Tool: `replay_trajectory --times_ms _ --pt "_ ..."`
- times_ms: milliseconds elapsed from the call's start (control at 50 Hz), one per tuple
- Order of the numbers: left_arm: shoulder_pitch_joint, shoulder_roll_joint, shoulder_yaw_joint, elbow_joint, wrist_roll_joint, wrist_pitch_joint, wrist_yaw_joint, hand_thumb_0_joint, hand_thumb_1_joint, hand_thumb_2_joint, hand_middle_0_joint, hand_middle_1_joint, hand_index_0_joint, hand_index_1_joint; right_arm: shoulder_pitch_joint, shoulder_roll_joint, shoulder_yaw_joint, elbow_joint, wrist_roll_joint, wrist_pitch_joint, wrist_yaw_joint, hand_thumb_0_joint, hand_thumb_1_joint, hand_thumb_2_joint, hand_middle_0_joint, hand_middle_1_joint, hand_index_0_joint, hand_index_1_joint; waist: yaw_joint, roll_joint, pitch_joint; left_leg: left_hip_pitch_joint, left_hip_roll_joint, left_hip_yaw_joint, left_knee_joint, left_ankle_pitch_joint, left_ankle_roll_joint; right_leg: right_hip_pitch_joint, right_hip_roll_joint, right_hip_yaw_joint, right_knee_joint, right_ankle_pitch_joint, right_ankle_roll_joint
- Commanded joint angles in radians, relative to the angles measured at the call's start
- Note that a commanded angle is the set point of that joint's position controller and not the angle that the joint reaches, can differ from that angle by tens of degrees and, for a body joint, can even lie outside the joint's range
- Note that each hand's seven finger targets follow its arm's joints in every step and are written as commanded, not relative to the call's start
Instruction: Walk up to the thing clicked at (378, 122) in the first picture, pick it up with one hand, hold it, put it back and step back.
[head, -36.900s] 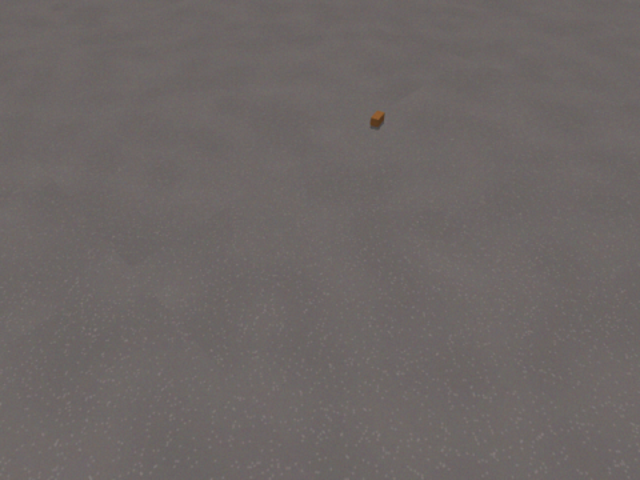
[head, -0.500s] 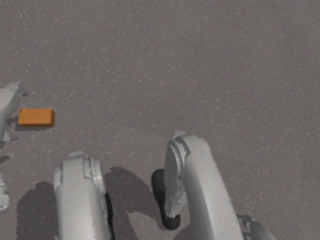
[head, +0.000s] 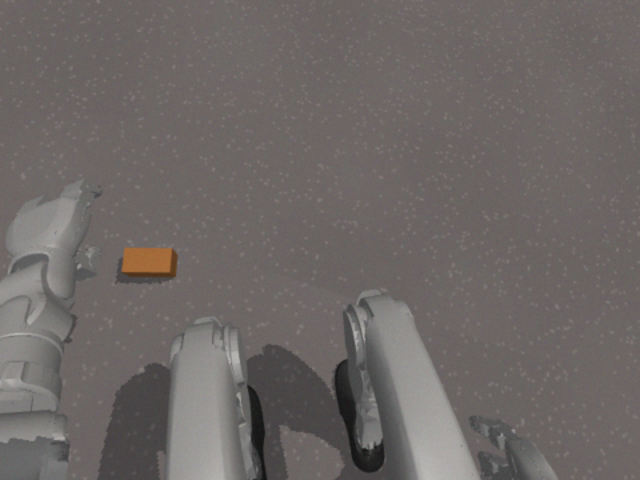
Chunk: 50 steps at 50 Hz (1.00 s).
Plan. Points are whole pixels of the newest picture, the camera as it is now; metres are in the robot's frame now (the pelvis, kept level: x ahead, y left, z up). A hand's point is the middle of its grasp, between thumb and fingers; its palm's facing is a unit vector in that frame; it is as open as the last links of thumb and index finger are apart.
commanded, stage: home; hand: left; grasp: from above
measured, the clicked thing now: (150, 262) +0.47 +0.27 -0.39
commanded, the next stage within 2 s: none
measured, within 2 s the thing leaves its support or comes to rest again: neither
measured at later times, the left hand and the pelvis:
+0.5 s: hand (26, 384) +0.26 +0.22 +0.09, palm faces -0.09 -0.89 -0.46, open 7.4 cm; pelvis +0.02 +0.00 +0.18, yaw +4 degrees
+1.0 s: hand out of the picture +0.22 +0.19 +0.26, palm faces +0.15 -0.97 -0.21, open 7.4 cm; pelvis +0.08 +0.00 +0.30, yaw +6 degrees
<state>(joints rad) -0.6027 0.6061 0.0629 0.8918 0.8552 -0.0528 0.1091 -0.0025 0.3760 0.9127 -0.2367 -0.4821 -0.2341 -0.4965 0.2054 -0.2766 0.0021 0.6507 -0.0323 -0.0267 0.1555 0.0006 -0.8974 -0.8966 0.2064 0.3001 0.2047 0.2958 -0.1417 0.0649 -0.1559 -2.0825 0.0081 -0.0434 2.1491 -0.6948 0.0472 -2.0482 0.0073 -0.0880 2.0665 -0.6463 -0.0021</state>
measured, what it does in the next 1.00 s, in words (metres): rises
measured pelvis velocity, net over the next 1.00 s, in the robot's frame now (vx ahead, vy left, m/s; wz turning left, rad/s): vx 0.08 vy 0.00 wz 0.10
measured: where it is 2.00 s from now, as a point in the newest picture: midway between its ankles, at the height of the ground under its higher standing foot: (307, 449)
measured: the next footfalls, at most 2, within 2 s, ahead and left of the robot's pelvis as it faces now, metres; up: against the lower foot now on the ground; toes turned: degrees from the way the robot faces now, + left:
none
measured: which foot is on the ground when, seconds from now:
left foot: down 0.00-1.00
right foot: down 0.00-1.00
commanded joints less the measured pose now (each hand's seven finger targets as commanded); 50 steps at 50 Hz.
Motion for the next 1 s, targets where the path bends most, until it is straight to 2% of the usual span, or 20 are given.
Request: replay_trajectory --times_ms 0,40,80,100,120,160,200,220,240,300,340,360,400,420,480,620,720,740,820,980 --pt "-0.049 0.175 0.055 -0.400 -0.189 -0.001 -0.044 0.000 0.900 0.900 -0.200 -0.299 -0.200 -0.299 0.104 -0.199 -0.093 -0.095 0.033 -0.021 -0.057 0.000 -0.900 -0.900 0.200 0.300 0.200 0.300 0.038 0.043 -0.614 0.479 -0.013 -0.014 -0.369 0.152 0.000 0.520 0.024 0.025 -0.346 0.175 -0.030" --pt "-0.032 0.152 0.056 -0.470 -0.217 -0.001 -0.038 0.000 0.900 0.900 -0.200 -0.299 -0.200 -0.299 0.074 -0.194 -0.094 -0.094 0.040 -0.024 -0.076 0.000 -0.900 -0.900 0.200 0.300 0.200 0.300 0.045 0.070 -0.597 0.542 -0.011 -0.018 -0.409 0.137 -0.006 0.510 0.023 0.034 -0.381 0.151 -0.039" --pt "-0.005 0.095 0.035 -0.523 -0.242 0.004 -0.026 0.000 0.900 0.900 -0.200 -0.299 -0.200 -0.299 0.046 -0.177 -0.088 -0.104 0.050 -0.033 -0.091 0.000 -0.900 -0.900 0.200 0.300 0.200 0.300 0.044 0.124 -0.562 0.610 -0.002 -0.039 -0.485 0.096 -0.013 0.501 0.020 0.035 -0.396 0.130 -0.037" --pt "0.021 0.106 0.066 -0.547 -0.263 0.010 -0.012 0.000 0.900 0.900 -0.200 -0.299 -0.200 -0.299 0.035 -0.178 -0.088 -0.107 0.055 -0.037 -0.101 0.000 -0.899 -0.900 0.200 0.300 0.200 0.300 0.062 0.123 -0.576 0.652 -0.003 -0.049 -0.520 0.075 -0.014 0.523 0.019 0.033 -0.416 0.119 -0.036" --pt "0.070 0.090 0.066 -0.538 -0.276 0.019 -0.003 0.000 0.900 0.899 -0.200 -0.298 -0.200 -0.298 0.027 -0.179 -0.087 -0.105 0.058 -0.041 -0.110 0.000 -0.899 -0.900 0.200 0.300 0.200 0.300 0.066 0.121 -0.562 0.688 -0.002 -0.054 -0.551 0.078 -0.019 0.535 0.017 0.034 -0.432 0.121 -0.036" --pt "0.138 0.031 0.033 -0.587 -0.315 0.042 -0.001 0.000 0.900 0.900 -0.200 -0.298 -0.200 -0.298 0.003 -0.176 -0.085 -0.117 0.065 -0.052 -0.126 0.000 -0.899 -0.900 0.200 0.300 0.200 0.300 0.068 0.132 -0.565 0.771 -0.001 -0.070 -0.607 0.095 -0.026 0.563 0.015 0.032 -0.463 0.135 -0.035" --pt "0.201 0.010 0.037 -0.622 -0.370 0.074 -0.002 0.000 0.900 0.902 -0.201 -0.300 -0.200 -0.300 -0.020 -0.176 -0.083 -0.125 0.072 -0.064 -0.144 0.000 -0.899 -0.900 0.200 0.300 0.200 0.300 0.070 0.120 -0.545 0.827 0.000 -0.095 -0.665 0.074 -0.026 0.602 0.013 0.028 -0.502 0.133 -0.029" --pt "0.256 -0.035 0.013 -0.630 -0.404 0.092 -0.011 0.000 0.901 0.906 -0.201 -0.303 -0.201 -0.304 -0.032 -0.169 -0.081 -0.134 0.075 -0.071 -0.153 0.000 -0.899 -0.900 0.200 0.300 0.200 0.300 0.064 0.092 -0.515 0.840 0.001 -0.085 -0.685 0.078 -0.025 0.619 0.014 0.029 -0.534 0.129 -0.029" --pt "0.247 -0.026 0.018 -0.706 -0.434 0.104 -0.014 0.000 0.907 0.920 -0.204 -0.312 -0.204 -0.313 -0.042 -0.168 -0.077 -0.148 0.078 -0.077 -0.162 0.000 -0.899 -0.900 0.200 0.300 0.200 0.300 0.068 0.109 -0.540 0.868 -0.002 -0.087 -0.710 0.063 -0.023 0.659 0.015 0.032 -0.558 0.125 -0.028" --pt "0.401 -0.072 0.003 -0.706 -0.517 0.160 -0.024 0.000 0.902 0.905 -0.201 -0.303 -0.201 -0.303 -0.072 -0.152 -0.063 -0.160 0.081 -0.094 -0.187 0.000 -0.900 -0.900 0.200 0.300 0.200 0.300 0.065 0.060 -0.455 0.902 -0.003 -0.080 -0.773 0.049 -0.021 0.727 0.018 0.039 -0.642 0.104 -0.026" --pt "0.437 -0.089 0.005 -0.754 -0.585 0.187 -0.025 0.000 0.900 0.901 -0.200 -0.301 -0.200 -0.301 -0.080 -0.137 -0.052 -0.181 0.082 -0.106 -0.200 0.000 -0.901 -0.900 0.200 0.299 0.200 0.299 0.055 0.040 -0.416 0.915 -0.005 -0.080 -0.810 0.015 -0.014 0.784 0.020 0.047 -0.699 0.079 -0.022" --pt "0.462 -0.100 -0.004 -0.787 -0.609 0.199 -0.025 0.000 0.900 0.901 -0.200 -0.301 -0.200 -0.301 -0.081 -0.130 -0.049 -0.194 0.084 -0.112 -0.207 0.000 -0.901 -0.899 0.200 0.299 0.200 0.299 0.052 0.037 -0.406 0.934 -0.007 -0.064 -0.828 0.028 -0.013 0.824 0.021 0.051 -0.736 0.081 -0.024" --pt "0.505 -0.093 0.022 -0.832 -0.664 0.224 -0.019 0.000 0.900 0.901 -0.200 -0.301 -0.200 -0.301 -0.083 -0.118 -0.040 -0.210 0.086 -0.124 -0.221 0.000 -0.901 -0.899 0.199 0.299 0.199 0.299 0.062 0.027 -0.398 0.972 -0.011 -0.055 -0.869 0.027 -0.010 0.895 0.021 0.062 -0.795 0.074 -0.022" --pt "0.537 -0.110 0.013 -0.842 -0.687 0.237 -0.017 0.000 0.900 0.900 -0.200 -0.301 -0.200 -0.301 -0.084 -0.109 -0.036 -0.215 0.086 -0.130 -0.228 0.000 -0.901 -0.899 0.199 0.299 0.199 0.299 0.059 0.030 -0.373 0.987 -0.012 -0.046 -0.886 0.038 -0.011 0.918 0.022 0.067 -0.824 0.077 -0.023" --pt "0.618 -0.139 0.016 -0.882 -0.750 0.266 -0.013 0.000 0.900 0.900 -0.200 -0.301 -0.200 -0.301 -0.064 -0.098 -0.028 -0.221 0.085 -0.147 -0.248 0.000 -0.902 -0.899 0.199 0.299 0.199 0.299 0.060 0.028 -0.336 1.069 -0.010 -0.058 -0.958 0.097 -0.016 0.997 0.021 0.063 -0.889 0.120 -0.023" --pt "0.801 -0.216 0.026 -0.996 -0.852 0.354 -0.010 0.000 0.900 0.900 -0.200 -0.301 -0.200 -0.301 -0.005 -0.068 0.001 -0.249 0.081 -0.171 -0.294 0.000 -0.902 -0.899 0.199 0.299 0.199 0.299 0.075 0.029 -0.264 1.255 -0.007 -0.051 -1.117 0.245 -0.026 1.212 0.021 0.059 -1.059 0.237 -0.020" --pt "0.952 -0.264 0.022 -1.095 -0.907 0.417 -0.018 0.000 0.900 0.900 -0.200 -0.301 -0.200 -0.301 0.036 -0.061 0.007 -0.270 0.070 -0.188 -0.330 0.000 -0.902 -0.899 0.199 0.299 0.199 0.299 0.077 0.038 -0.229 1.400 -0.005 -0.035 -1.210 0.426 -0.038 1.347 0.029 0.040 -1.153 0.373 -0.022" --pt "0.979 -0.269 0.027 -1.115 -0.914 0.425 -0.020 0.000 0.900 0.900 -0.200 -0.301 -0.200 -0.301 0.039 -0.060 0.009 -0.280 0.070 -0.190 -0.335 0.000 -0.902 -0.899 0.199 0.299 0.199 0.299 0.086 0.032 -0.204 1.411 -0.005 -0.039 -1.234 0.424 -0.038 1.364 0.028 0.035 -1.173 0.370 -0.021" --pt "1.050 -0.282 0.025 -1.161 -0.927 0.451 -0.033 0.000 0.900 0.900 -0.200 -0.302 -0.200 -0.301 0.041 -0.051 0.012 -0.295 0.064 -0.211 -0.351 0.000 -0.902 -0.899 0.199 0.299 0.199 0.299 0.084 -0.006 -0.120 1.421 -0.007 -0.034 -1.283 0.366 -0.026 1.409 0.029 0.032 -1.250 0.333 -0.016" --pt "1.108 -0.283 0.019 -1.199 -0.919 0.462 -0.070 0.000 0.900 0.900 -0.200 -0.302 -0.200 -0.301 0.049 -0.063 -0.004 -0.306 0.056 -0.247 -0.357 0.000 -0.902 -0.899 0.199 0.299 0.199 0.299 0.089 -0.049 -0.075 1.462 -0.018 -0.015 -1.307 0.422 -0.017 1.455 0.027 0.031 -1.298 0.367 -0.012"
